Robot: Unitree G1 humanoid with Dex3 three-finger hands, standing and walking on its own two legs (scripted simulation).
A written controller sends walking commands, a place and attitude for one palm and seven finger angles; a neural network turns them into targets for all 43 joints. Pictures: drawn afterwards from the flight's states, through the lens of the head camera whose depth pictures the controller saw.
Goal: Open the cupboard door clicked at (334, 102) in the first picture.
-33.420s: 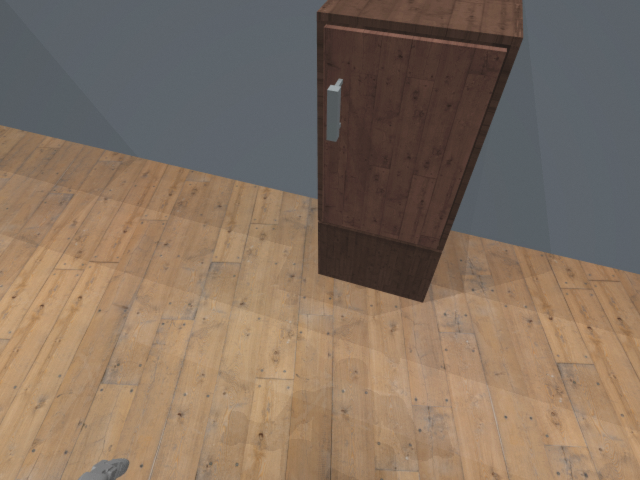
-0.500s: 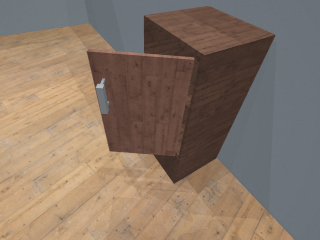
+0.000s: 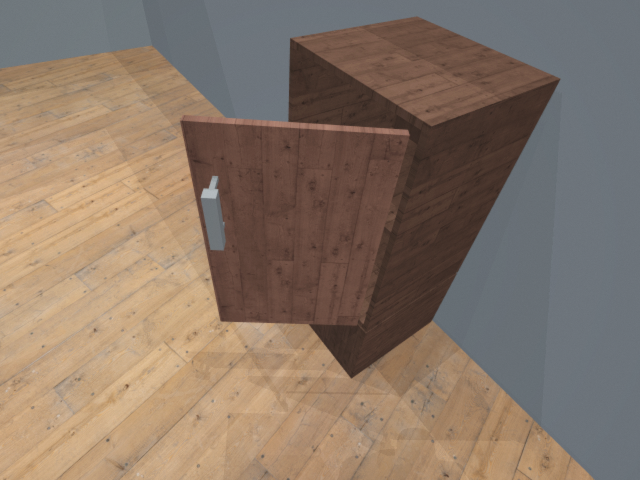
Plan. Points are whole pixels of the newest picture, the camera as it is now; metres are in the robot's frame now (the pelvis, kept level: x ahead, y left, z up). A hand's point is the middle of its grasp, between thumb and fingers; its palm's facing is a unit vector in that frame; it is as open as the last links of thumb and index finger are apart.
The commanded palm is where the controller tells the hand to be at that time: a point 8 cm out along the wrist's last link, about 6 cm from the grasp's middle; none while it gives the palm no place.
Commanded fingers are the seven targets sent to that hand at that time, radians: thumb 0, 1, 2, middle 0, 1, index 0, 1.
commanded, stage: come to a stop and stand still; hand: left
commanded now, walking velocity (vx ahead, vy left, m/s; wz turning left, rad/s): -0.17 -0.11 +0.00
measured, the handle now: (216, 213) +0.56 +0.21 -0.02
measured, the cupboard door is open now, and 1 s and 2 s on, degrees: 55 55 55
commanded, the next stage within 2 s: none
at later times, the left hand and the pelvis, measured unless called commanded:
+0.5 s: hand out of the picture -0.03 +0.19 -0.20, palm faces +0.05 -0.98 -0.18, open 7.4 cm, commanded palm none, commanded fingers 0.00 0.90 0.90 -0.20 -0.30 -0.20 -0.30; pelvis -0.01 +0.02 -0.02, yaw +0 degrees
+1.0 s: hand out of the picture -0.09 +0.32 -0.23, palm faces +0.05 -0.97 -0.24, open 7.4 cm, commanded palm none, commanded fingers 0.00 0.90 0.90 -0.20 -0.30 -0.20 -0.30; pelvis -0.10 +0.10 -0.04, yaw -1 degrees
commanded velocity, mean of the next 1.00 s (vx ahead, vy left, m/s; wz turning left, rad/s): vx -0.03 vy -0.01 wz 0.00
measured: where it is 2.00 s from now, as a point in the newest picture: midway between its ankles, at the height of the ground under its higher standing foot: outside the picture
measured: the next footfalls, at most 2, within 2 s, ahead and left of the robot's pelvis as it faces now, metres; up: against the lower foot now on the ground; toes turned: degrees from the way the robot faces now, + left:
right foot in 0.36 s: +0.03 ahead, -0.13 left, +0.00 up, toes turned -3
left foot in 0.98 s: -0.01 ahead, +0.16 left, +0.00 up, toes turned -3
